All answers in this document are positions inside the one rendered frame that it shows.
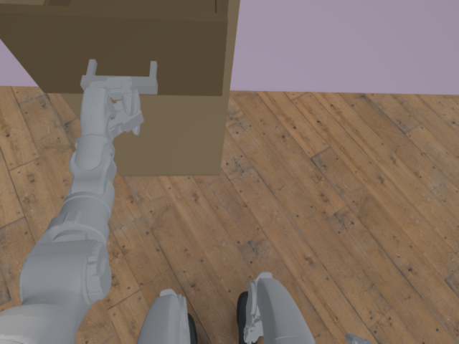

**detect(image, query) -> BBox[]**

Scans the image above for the handle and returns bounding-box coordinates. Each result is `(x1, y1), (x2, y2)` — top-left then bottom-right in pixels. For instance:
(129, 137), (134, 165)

(80, 59), (158, 95)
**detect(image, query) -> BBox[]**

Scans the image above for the drawer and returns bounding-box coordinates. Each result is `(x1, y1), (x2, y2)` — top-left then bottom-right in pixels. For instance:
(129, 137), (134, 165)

(0, 0), (228, 96)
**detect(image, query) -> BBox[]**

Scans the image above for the robot right thigh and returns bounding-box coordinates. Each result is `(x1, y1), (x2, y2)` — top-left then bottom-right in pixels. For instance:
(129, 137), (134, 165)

(248, 278), (315, 344)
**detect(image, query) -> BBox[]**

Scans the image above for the robot left hand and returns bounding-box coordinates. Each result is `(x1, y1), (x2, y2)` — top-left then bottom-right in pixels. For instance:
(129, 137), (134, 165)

(80, 77), (144, 143)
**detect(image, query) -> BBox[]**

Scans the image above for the cabinet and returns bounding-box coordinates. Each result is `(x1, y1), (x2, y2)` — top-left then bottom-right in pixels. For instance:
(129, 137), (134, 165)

(0, 0), (240, 176)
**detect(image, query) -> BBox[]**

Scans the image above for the right robot shin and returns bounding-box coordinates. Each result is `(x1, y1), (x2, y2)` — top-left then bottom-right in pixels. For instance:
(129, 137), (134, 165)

(244, 272), (273, 343)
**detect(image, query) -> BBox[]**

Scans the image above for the robot left forearm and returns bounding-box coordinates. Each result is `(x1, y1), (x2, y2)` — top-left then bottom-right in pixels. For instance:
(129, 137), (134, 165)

(19, 134), (117, 301)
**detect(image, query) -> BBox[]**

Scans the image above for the robot left upper arm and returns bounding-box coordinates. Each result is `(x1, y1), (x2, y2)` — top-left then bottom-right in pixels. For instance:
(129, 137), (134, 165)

(0, 239), (112, 344)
